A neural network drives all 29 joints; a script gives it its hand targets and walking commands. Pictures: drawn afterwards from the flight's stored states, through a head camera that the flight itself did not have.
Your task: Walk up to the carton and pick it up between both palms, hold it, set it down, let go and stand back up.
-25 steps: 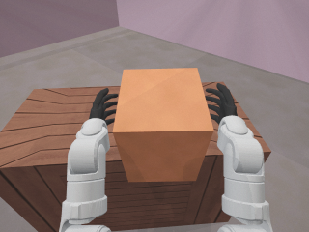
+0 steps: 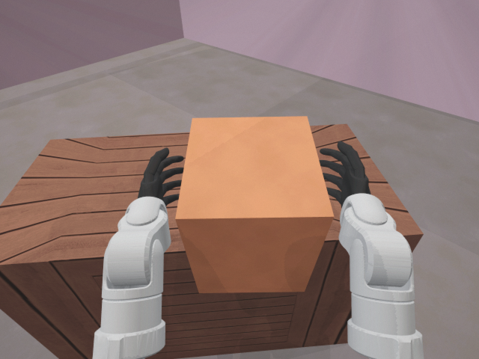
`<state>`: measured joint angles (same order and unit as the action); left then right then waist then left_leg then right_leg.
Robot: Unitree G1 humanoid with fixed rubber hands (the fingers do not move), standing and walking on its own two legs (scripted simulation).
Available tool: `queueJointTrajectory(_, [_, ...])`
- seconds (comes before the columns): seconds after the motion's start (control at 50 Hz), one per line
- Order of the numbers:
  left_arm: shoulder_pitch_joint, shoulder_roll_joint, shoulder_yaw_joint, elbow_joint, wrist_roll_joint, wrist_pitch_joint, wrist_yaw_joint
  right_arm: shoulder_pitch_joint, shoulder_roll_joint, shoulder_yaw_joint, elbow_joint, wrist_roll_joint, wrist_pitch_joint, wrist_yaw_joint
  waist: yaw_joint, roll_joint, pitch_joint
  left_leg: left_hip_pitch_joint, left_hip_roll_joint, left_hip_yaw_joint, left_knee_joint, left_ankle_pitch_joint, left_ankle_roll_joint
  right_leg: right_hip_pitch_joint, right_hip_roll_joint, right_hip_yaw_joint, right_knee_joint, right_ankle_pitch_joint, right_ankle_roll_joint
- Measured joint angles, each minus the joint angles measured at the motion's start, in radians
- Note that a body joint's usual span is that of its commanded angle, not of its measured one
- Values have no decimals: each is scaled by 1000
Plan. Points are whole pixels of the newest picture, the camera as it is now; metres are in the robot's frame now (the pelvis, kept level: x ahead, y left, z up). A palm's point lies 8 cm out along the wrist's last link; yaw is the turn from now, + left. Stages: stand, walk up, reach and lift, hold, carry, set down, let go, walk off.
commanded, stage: hold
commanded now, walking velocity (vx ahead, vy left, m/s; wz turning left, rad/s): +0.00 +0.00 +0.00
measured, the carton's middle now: (250, 208) +0.38 +0.00 +0.09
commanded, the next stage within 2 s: set down in 0.50 s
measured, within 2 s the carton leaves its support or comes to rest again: neither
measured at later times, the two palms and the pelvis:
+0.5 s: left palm (150, 207) +0.30 +0.14 +0.18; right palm (354, 200) +0.30 -0.14 +0.19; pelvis -0.01 +0.00 +0.00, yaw +0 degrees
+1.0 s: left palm (168, 197) +0.36 +0.14 +0.13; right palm (339, 187) +0.37 -0.15 +0.15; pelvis +0.00 +0.00 +0.00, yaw -1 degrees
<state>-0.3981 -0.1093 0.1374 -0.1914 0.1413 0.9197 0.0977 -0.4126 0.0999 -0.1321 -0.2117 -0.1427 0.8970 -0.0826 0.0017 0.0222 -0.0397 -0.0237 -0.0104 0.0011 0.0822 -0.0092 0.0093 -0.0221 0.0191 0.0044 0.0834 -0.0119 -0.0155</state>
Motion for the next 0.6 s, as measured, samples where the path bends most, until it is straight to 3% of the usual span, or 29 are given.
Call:
queueJointTrajectory(0.5, [-18,-2,13,39,13,25,-9,-20,1,-7,40,-15,28,6,8,-9,-9,-1,1,5,7,10,-1,-8,2,5,19,6,-1])
queueJointTrajectory(0.6, [-35,-2,38,103,35,-50,-22,-59,2,-23,128,-30,-50,31,-8,-11,-10,-45,-1,1,47,1,0,-53,-1,1,63,-6,0])
